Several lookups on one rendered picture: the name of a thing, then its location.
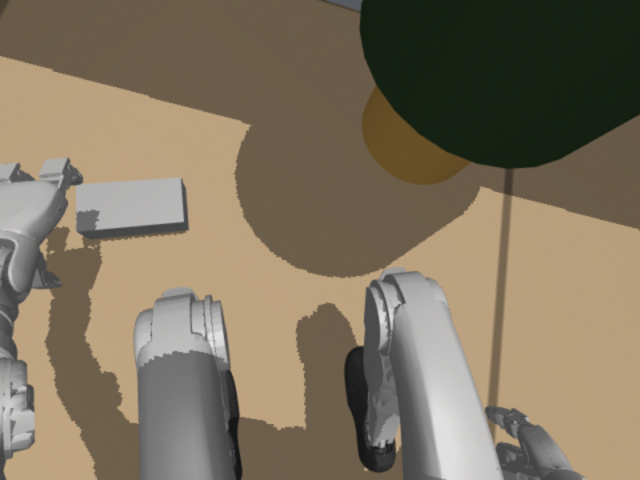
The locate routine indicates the left robot arm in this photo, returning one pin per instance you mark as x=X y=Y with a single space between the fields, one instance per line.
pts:
x=19 y=257

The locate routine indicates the right robot foot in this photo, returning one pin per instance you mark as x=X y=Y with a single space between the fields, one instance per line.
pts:
x=373 y=458

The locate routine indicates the potted plant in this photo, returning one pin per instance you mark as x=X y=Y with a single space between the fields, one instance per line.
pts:
x=502 y=83

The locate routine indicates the right robot hand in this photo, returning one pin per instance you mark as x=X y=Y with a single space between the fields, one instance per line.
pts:
x=539 y=454

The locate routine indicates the left robot foot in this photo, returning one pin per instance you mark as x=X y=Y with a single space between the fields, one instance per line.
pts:
x=233 y=425

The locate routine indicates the carton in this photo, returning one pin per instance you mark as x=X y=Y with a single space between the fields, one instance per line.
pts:
x=127 y=208

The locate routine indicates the left robot hand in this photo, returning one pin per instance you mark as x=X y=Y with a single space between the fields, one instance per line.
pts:
x=32 y=208

